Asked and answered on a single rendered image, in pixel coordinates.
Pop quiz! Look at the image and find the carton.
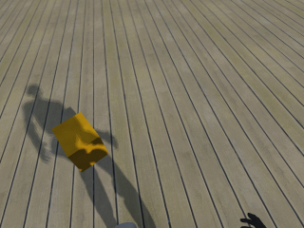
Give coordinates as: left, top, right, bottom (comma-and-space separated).
51, 112, 109, 173

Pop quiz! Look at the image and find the right robot hand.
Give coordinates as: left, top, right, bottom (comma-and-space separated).
240, 213, 267, 228

